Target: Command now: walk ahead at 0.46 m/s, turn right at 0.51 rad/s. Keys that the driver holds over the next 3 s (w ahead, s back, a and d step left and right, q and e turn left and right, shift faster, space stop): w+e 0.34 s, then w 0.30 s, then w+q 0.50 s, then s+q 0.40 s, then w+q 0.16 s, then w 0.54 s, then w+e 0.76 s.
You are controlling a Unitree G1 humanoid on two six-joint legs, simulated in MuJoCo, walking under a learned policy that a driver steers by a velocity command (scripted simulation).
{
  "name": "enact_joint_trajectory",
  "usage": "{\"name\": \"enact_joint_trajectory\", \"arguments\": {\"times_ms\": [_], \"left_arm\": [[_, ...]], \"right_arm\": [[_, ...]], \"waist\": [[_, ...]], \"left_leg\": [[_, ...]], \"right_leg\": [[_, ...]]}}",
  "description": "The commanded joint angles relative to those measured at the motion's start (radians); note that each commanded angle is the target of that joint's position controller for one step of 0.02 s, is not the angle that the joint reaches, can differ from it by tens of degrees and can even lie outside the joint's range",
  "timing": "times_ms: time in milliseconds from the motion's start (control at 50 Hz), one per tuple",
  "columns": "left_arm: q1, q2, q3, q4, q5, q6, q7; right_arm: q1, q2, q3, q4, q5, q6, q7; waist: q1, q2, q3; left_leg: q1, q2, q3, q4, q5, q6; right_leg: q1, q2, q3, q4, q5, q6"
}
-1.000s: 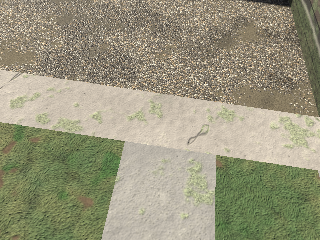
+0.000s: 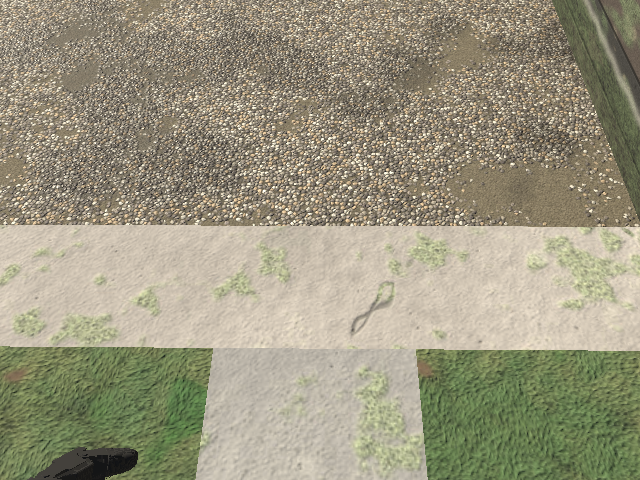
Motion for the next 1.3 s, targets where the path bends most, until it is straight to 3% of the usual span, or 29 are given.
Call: {"name": "enact_joint_trajectory", "arguments": {"times_ms": [20,40,60,80,120,200,340,440,480,500,520,540,560,580,600,620,680,760,860,920,940,960,980,1000,1040,1120,1140,1200,1300], "left_arm": [[0.356,0.322,0.097,-0.004,-0.006,-0.001,0.027],[0.326,0.227,0.07,-0.014,0.001,-0.017,0.021],[0.299,0.189,0.058,-0.003,0.011,-0.027,0.022],[0.235,0.172,0.052,-0.008,0.015,-0.033,0.022],[0.149,0.136,0.04,-0.037,0.035,-0.036,0.027],[0.161,0.138,0.043,-0.023,0.019,-0.046,0.044],[0.278,0.166,0.052,0.038,-0.001,-0.028,0.073],[0.337,0.138,0.046,0.084,0.001,-0.01,0.078],[0.322,0.138,0.046,0.088,0.005,-0.003,0.074],[0.314,0.113,0.033,0.083,0.009,0.0,0.07],[0.376,0.061,0.014,0.07,0.026,-0.002,0.072],[0.497,0.013,-0.003,0.084,-0.001,-0.01,0.072],[0.417,0.11,0.013,0.08,-0.014,-0.016,0.073],[0.29,0.144,0.024,0.051,-0.016,-0.017,0.074],[0.218,0.134,0.021,0.032,-0.005,-0.02,0.076],[0.202,0.115,0.021,0.024,0.007,-0.023,0.075],[0.241,0.06,0.014,0.035,0.016,-0.022,0.074],[0.106,-0.003,-0.017,-0.007,0.041,-0.036,0.072],[0.019,0.026,-0.003,-0.014,0.035,-0.052,0.058],[0.093,0.053,0.019,0.007,0.025,-0.056,0.05],[0.174,0.078,0.033,0.026,0.034,-0.056,0.054],[0.314,0.144,0.049,0.038,0.053,-0.057,0.058],[0.38,0.186,0.056,0.063,0.042,-0.037,0.044],[0.337,0.128,0.045,0.061,0.018,-0.03,0.038],[0.242,0.057,0.022,0.062,0.028,-0.028,0.04],[0.178,0.03,0.018,0.094,0.044,-0.047,0.056],[0.273,0.05,0.02,0.103,0.059,-0.045,0.069],[0.247,0.058,0.018,0.104,0.047,-0.043,0.081],[0.194,0.072,0.019,0.048,0.037,-0.002,0.09]], "right_arm": [[0.021,-0.022,0.024,-0.161,-0.018,-0.05,0.0],[-0.088,-0.134,-0.001,-0.169,0.017,-0.075,0.011],[-0.147,-0.144,-0.002,-0.19,0.039,-0.087,0.016],[-0.162,-0.13,0.003,-0.188,0.02,-0.094,0.008],[-0.135,-0.129,-0.006,-0.174,-0.012,-0.079,0.004],[-0.159,-0.097,0.001,-0.18,-0.035,-0.045,0.003],[-0.436,-0.049,0.024,-0.246,-0.018,-0.068,0.023],[-0.446,-0.078,0.013,-0.245,-0.013,-0.086,0.052],[-0.334,-0.111,-0.007,-0.219,-0.017,-0.09,0.042],[-0.218,-0.143,-0.02,-0.205,-0.026,-0.096,0.037],[-0.074,-0.212,-0.038,-0.193,-0.036,-0.097,0.035],[0.024,-0.218,-0.048,-0.132,-0.012,-0.085,0.049],[0.025,-0.128,-0.024,-0.134,0.017,-0.077,0.053],[-0.05,-0.091,-0.011,-0.143,0.011,-0.07,0.049],[-0.1,-0.082,-0.002,-0.149,-0.004,-0.065,0.046],[-0.132,-0.064,0.005,-0.147,-0.016,-0.063,0.044],[-0.139,-0.054,0.012,-0.129,-0.017,-0.063,0.04],[-0.102,-0.107,-0.008,-0.11,-0.005,-0.035,0.014],[-0.023,-0.117,-0.01,-0.088,0.011,0.001,0.005],[-0.023,-0.113,-0.009,-0.1,0.017,0.03,-0.013],[-0.021,-0.087,0.0,-0.106,0.018,0.038,-0.016],[-0.011,-0.009,0.026,-0.128,0.003,0.042,-0.018],[0.143,0.035,0.034,-0.144,0.024,0.033,-0.018],[0.096,-0.047,0.012,-0.148,0.044,0.032,-0.023],[-0.028,-0.077,-0.006,-0.171,0.031,0.05,-0.034],[0.002,-0.039,-0.018,-0.179,0.016,0.082,-0.029],[-0.089,-0.042,-0.012,-0.216,-0.083,0.09,0.0],[-0.122,0.026,0.003,-0.229,-0.05,0.099,0.01],[-0.136,0.019,0.011,-0.233,-0.03,0.106,0.021]], "waist": [[0.132,-0.288,-0.43],[0.188,-0.146,-0.357],[0.166,-0.116,-0.219],[0.119,-0.022,-0.131],[0.051,-0.051,-0.089],[0.039,-0.041,-0.048],[0.139,-0.061,-0.011],[0.137,-0.098,-0.03],[0.073,-0.119,-0.08],[0.008,-0.107,-0.187],[-0.013,0.048,-0.345],[0.015,0.323,-0.444],[-0.02,0.193,-0.337],[-0.028,0.093,-0.187],[-0.012,0.026,-0.098],[0.015,0.034,-0.056],[0.067,0.103,-0.071],[0.038,0.081,-0.046],[0.015,0.091,-0.061],[0.08,0.1,-0.06],[0.125,0.089,-0.093],[0.179,-0.059,-0.221],[0.12,-0.295,-0.328],[0.132,-0.227,-0.221],[0.115,-0.115,-0.058],[0.047,-0.141,-0.018],[0.07,-0.037,-0.021],[0.028,-0.075,-0.045],[0.026,-0.164,-0.085]], "left_leg": [[-0.76,-0.162,-0.173,0.848,-0.078,0.018],[-0.853,-0.105,-0.302,0.904,-0.019,0.039],[-0.882,-0.065,-0.274,0.867,0.058,0.067],[-0.843,-0.02,-0.265,0.777,0.131,0.077],[-0.721,0.021,-0.274,0.672,0.215,0.078],[-0.717,0.006,-0.241,0.533,0.313,0.019],[-0.649,-0.084,-0.227,0.081,0.618,-0.011],[-0.611,-0.097,-0.234,-0.026,0.54,0.048],[-0.46,-0.128,-0.186,-0.076,0.471,0.1],[-0.247,-0.071,-0.221,-0.062,0.514,0.152],[0.076,0.124,-0.458,0.007,0.548,0.253],[0.305,0.283,-0.857,-0.106,0.293,0.378],[0.236,0.269,-0.898,-0.17,0.081,0.348],[0.09,0.236,-0.758,-0.195,0.1,0.313],[-0.049,0.199,-0.654,-0.219,0.204,0.304],[-0.131,0.161,-0.585,-0.239,0.316,0.302],[-0.231,0.083,-0.46,-0.267,0.529,0.302],[-0.275,0.058,-0.388,-0.276,0.63,0.32],[-0.313,0.05,-0.39,-0.177,0.643,0.277],[-0.339,0.046,-0.465,-0.102,0.446,0.24],[-0.376,-0.001,-0.442,0.016,0.411,0.21],[-0.499,-0.094,-0.355,0.351,0.202,0.153],[-0.733,-0.184,-0.303,0.636,-0.188,0.112],[-0.864,-0.135,-0.333,0.728,-0.127,0.098],[-0.901,-0.082,-0.295,0.777,0.012,0.091],[-0.783,-0.019,-0.288,0.704,0.193,0.076],[-0.778,-0.059,-0.245,0.666,0.256,0.086],[-0.729,-0.083,-0.19,0.558,0.33,0.089],[-0.469,-0.154,-0.076,0.278,0.364,0.102]], "right_leg": [[0.934,-0.337,0.908,-0.337,-0.434,-0.321],[0.872,-0.335,0.89,-0.425,-0.492,-0.266],[0.746,-0.305,0.751,-0.418,-0.431,-0.225],[0.59,-0.26,0.631,-0.408,-0.29,-0.198],[0.409,-0.182,0.486,-0.426,-0.108,-0.177],[0.293,-0.146,0.381,-0.472,0.049,-0.201],[0.3,-0.095,0.348,-0.424,0.033,-0.131],[0.487,-0.169,0.427,-0.307,0.155,-0.111],[0.526,-0.144,0.407,-0.182,0.41,-0.086],[0.474,-0.097,0.37,-0.007,0.449,-0.058],[0.256,-0.009,0.313,0.293,0.186,-0.012],[-0.056,0.114,0.231,0.568,-0.429,0.047],[-0.176,0.059,0.272,0.67,-0.422,0.05],[-0.214,0.019,0.238,0.683,-0.334,0.053],[-0.203,-0.013,0.199,0.656,-0.275,0.057],[-0.183,-0.045,0.19,0.597,-0.226,0.061],[-0.083,-0.079,0.139,0.464,-0.195,0.084],[-0.047,-0.075,0.097,0.161,-0.05,0.112],[0.144,0.001,0.079,-0.034,0.147,0.101],[0.309,0.01,0.077,-0.142,0.123,0.055],[0.42,-0.028,0.099,-0.159,0.131,0.03],[0.632,-0.23,0.308,-0.181,0.159,-0.038],[0.789,-0.432,0.661,-0.248,-0.051,-0.179],[0.693,-0.419,0.742,-0.334,-0.349,-0.182],[0.517,-0.343,0.55,-0.376,-0.407,-0.124],[0.336,-0.262,0.3,-0.425,-0.217,-0.1],[0.303,-0.268,0.221,-0.406,-0.048,-0.091],[0.292,-0.27,0.041,-0.255,0.576,-0.066],[0.203,-0.23,-0.064,-0.071,0.483,0.005]]}}
Next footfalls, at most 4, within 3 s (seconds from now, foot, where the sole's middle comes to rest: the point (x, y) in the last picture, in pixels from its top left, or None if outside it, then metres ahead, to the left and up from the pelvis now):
0.50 left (300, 458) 0.48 0.06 -0.75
0.94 right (429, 381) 0.63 -0.23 -0.75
1.36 left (326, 322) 0.79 -0.02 -0.75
1.84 right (425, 368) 0.66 -0.22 -0.75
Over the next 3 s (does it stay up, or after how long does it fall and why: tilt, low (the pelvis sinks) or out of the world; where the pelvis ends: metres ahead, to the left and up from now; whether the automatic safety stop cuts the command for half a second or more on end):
stays up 0.78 -0.06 0.02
